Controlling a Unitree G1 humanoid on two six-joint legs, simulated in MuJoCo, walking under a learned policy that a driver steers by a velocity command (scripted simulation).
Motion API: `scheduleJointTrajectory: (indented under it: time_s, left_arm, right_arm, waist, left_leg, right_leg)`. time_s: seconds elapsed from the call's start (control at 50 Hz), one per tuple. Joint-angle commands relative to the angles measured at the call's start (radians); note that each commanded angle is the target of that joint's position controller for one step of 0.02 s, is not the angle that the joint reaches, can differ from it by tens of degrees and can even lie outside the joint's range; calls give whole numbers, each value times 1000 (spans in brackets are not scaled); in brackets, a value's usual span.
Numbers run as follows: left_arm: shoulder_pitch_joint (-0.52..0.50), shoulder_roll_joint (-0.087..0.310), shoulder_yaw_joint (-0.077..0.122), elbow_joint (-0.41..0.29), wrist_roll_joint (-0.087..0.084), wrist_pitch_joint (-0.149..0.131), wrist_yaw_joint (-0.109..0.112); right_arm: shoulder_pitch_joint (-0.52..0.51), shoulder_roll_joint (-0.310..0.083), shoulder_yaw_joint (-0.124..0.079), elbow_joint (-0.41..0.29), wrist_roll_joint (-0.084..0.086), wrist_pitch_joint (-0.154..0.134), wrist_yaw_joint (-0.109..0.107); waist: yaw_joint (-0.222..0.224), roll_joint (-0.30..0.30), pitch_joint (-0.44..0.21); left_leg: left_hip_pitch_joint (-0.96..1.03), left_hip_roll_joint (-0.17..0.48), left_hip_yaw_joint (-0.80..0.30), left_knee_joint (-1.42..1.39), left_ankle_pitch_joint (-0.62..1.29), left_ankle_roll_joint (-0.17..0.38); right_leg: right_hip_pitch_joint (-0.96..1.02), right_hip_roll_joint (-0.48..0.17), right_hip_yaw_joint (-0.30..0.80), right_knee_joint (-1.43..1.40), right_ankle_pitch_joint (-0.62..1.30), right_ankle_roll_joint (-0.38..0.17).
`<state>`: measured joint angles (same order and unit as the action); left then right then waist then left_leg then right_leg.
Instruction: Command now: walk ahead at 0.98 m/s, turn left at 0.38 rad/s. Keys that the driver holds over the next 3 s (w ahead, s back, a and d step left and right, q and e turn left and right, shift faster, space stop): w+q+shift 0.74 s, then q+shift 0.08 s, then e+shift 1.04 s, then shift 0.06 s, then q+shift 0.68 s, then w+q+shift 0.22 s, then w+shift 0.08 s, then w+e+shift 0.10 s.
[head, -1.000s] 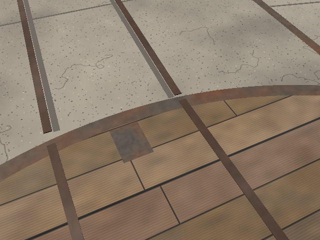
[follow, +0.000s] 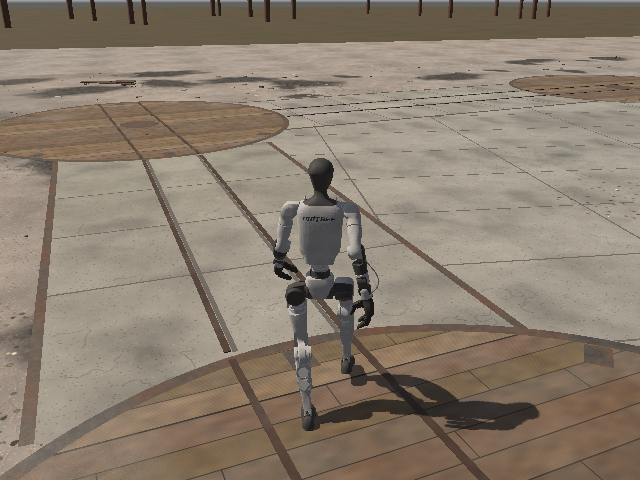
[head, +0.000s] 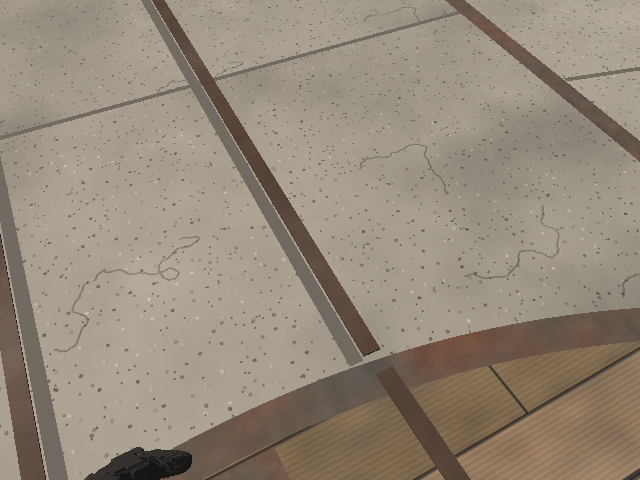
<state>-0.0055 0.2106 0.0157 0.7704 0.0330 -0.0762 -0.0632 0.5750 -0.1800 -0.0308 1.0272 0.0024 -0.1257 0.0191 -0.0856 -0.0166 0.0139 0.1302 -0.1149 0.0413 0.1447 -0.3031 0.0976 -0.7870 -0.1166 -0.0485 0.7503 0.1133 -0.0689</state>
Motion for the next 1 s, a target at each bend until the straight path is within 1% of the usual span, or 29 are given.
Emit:
scheduleJointTrajectory:
  time_s: [0.02,0.06,0.1,0.12,0.14,0.16,0.18,0.22,0.26,0.32,0.4,0.44,0.48,0.5,0.54,0.58,0.6,0.62,0.64,0.66,0.68,0.74,0.8,0.84,0.86,0.88,0.94,0.98,1.0]
  left_arm:
    - [-126,48,-2,-93,-12,-12,5]
    - [-80,96,11,-96,-9,-14,25]
    - [181,170,42,-34,-12,-22,54]
    - [378,214,60,17,-3,-27,72]
    - [507,305,84,22,40,-30,90]
    - [462,305,93,27,44,-26,70]
    - [358,210,83,12,31,-24,58]
    - [288,117,64,33,27,-37,54]
    - [320,69,48,84,14,-49,55]
    - [337,64,47,122,-19,-68,46]
    - [310,88,45,124,-8,-86,45]
    - [347,138,50,131,-13,-90,53]
    - [394,180,53,133,-15,-78,68]
    - [399,199,56,115,-14,-68,83]
    - [376,300,81,96,-5,-28,97]
    - [302,293,92,65,8,9,84]
    - [288,130,57,27,17,0,69]
    - [329,129,43,-103,-12,-27,61]
    - [240,164,35,-119,-6,-57,63]
    - [219,177,34,-111,-8,-68,64]
    - [197,162,28,-115,6,-62,67]
    - [217,133,16,-112,45,4,59]
    - [55,110,1,-191,25,13,52]
    - [33,82,-14,-201,17,7,46]
    - [31,68,-21,-194,11,2,44]
    - [-141,62,-5,-249,-37,-52,47]
    - [-100,114,24,-241,-35,-87,38]
    - [140,170,55,-171,-35,-95,37]
    - [400,191,62,-92,-32,-93,37]
  right_arm:
    - [-45,-170,-21,-73,4,-22,-14]
    - [-42,-214,-26,-72,-4,-14,-19]
    - [-54,-262,-37,-65,-25,6,-28]
    - [-94,-247,-38,-78,-29,11,-28]
    - [-53,-113,-12,-124,-11,7,-19]
    - [17,-63,-3,-158,49,7,-13]
    - [-113,-158,-21,-167,34,16,-27]
    - [-227,-133,-22,-188,9,33,-11]
    - [-239,-80,-18,-216,-25,67,11]
    - [-337,-51,-10,-285,-34,102,35]
    - [-476,-84,-4,-351,-21,107,56]
    - [-561,-96,2,-390,-28,102,69]
    - [-585,-120,-2,-385,-30,95,72]
    - [-524,-147,-13,-352,-9,97,69]
    - [-337,-189,-29,-324,-17,92,53]
    - [5,-284,-89,-205,-14,92,11]
    - [-108,-356,-113,-209,1,108,-4]
    - [-148,-452,-128,-257,-35,120,2]
    - [-137,-410,-127,-276,-37,121,-6]
    - [-160,-339,-112,-257,-29,113,-13]
    - [-184,-299,-99,-247,-23,99,-16]
    - [-236,-246,-73,-266,-5,54,-22]
    - [-207,-270,-76,-262,-2,39,-20]
    - [-167,-268,-80,-242,8,52,-16]
    - [-131,-249,-76,-227,15,53,-14]
    - [-72,-140,-49,-221,63,59,-45]
    - [-38,-194,-44,-176,13,73,-78]
    - [-141,-219,-51,-200,-10,76,-79]
    - [-254,-214,-45,-241,-31,70,-70]
  waist:
    - [49,26,139]
    - [79,69,50]
    - [205,128,-116]
    - [296,117,-206]
    - [275,-52,-366]
    - [185,-296,-485]
    - [184,-141,-314]
    - [151,20,-104]
    - [96,-18,-26]
    - [66,-37,42]
    - [49,-23,105]
    - [52,-6,159]
    - [58,-11,136]
    - [40,-42,28]
    - [-89,-115,-19]
    - [-226,-50,-167]
    - [-91,249,-56]
    - [0,283,-264]
    - [-34,94,-232]
    - [8,-22,-82]
    - [56,-73,-24]
    - [133,-95,21]
    - [105,-79,102]
    - [69,-30,44]
    - [37,10,13]
    - [-42,-43,-1]
    - [-13,139,-59]
    - [147,188,-140]
    - [275,154,-241]
  left_leg:
    - [-213,249,-145,-122,678,94]
    - [-51,261,-152,42,1041,79]
    - [-40,269,-172,399,1146,65]
    - [-209,232,-164,657,940,63]
    - [-482,146,-120,1029,464,58]
    - [-754,48,-133,1286,-114,46]
    - [-848,126,-141,1304,-17,68]
    - [-832,191,-129,1221,66,60]
    - [-802,234,-121,1194,62,44]
    - [-887,270,-86,1164,129,26]
    - [-845,230,11,921,359,37]
    - [-791,218,82,726,401,62]
    - [-714,141,161,629,410,90]
    - [-599,73,185,646,391,97]
    - [-464,33,174,613,204,139]
    - [-53,13,59,516,88,182]
    - [39,157,-198,522,220,206]
    - [297,317,-725,302,71,418]
    - [254,370,-850,121,-100,388]
    - [82,354,-794,76,-101,335]
    - [-65,314,-712,78,-16,301]
    - [-353,208,-530,57,120,274]
    - [-477,124,-386,95,681,223]
    - [-437,50,-271,176,880,127]
    - [-405,32,-236,195,922,81]
    - [-416,72,-298,210,724,48]
    - [-177,118,-301,300,733,-2]
    - [-169,112,-242,556,904,-59]
    - [-281,77,-191,870,762,-99]
  right_leg:
    - [253,78,-46,-166,73,-2]
    - [336,143,-53,-213,-46,-19]
    - [618,171,-15,-234,-217,-43]
    - [876,88,41,-228,-252,-51]
    - [1144,-197,364,-228,-619,-83]
    - [1277,-367,851,-422,-812,-164]
    - [1140,-299,743,-474,-865,-124]
    - [866,-246,463,-517,-562,-89]
    - [715,-204,277,-551,-432,-55]
    - [657,-172,64,-602,-281,-13]
    - [597,-60,-192,-648,-29,23]
    - [626,-89,-244,-665,156,34]
    - [743,-87,-279,-602,476,45]
    - [813,-78,-286,-510,774,49]
    - [852,-160,-266,-195,1043,49]
    - [660,-101,-224,386,579,31]
    - [288,98,-181,795,-521,58]
    - [-39,166,10,972,-618,93]
    - [-114,108,111,914,-542,81]
    - [-99,63,120,791,-480,75]
    - [-34,27,127,699,-468,83]
    - [127,-24,120,522,-491,130]
    - [188,5,40,253,-331,156]
    - [280,71,-12,49,-107,114]
    - [334,104,-42,-53,-3,88]
    - [375,156,-12,-162,96,91]
    - [397,210,-11,-314,241,40]
    - [605,223,-28,-343,273,9]
    - [852,124,67,-335,423,-31]
